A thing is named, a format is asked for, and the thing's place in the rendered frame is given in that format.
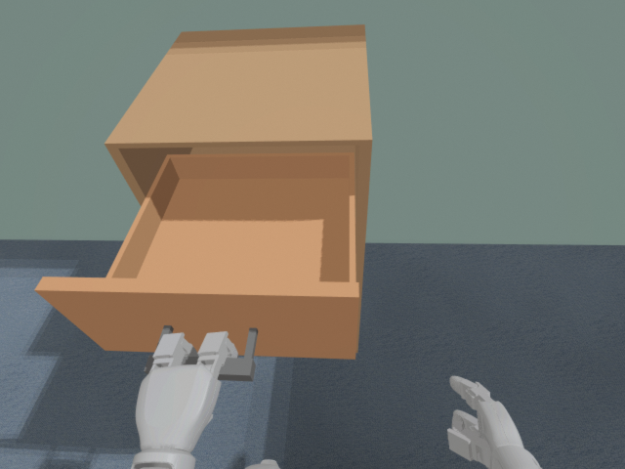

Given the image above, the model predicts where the cabinet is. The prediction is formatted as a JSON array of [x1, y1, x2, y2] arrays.
[[104, 24, 372, 353]]

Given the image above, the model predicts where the left robot hand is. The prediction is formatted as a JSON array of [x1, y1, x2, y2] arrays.
[[136, 331, 238, 453]]

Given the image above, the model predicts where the robot right forearm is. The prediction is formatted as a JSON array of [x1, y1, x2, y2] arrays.
[[490, 446, 542, 469]]

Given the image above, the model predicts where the right robot hand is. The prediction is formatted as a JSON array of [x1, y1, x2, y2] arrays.
[[447, 376, 524, 469]]

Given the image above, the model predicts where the robot left forearm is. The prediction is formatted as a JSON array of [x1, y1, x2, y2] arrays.
[[131, 448, 196, 469]]

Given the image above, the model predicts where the handle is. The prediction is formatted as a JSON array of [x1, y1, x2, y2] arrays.
[[144, 325, 258, 381]]

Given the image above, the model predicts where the drawer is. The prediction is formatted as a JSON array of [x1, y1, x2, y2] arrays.
[[34, 152, 359, 360]]

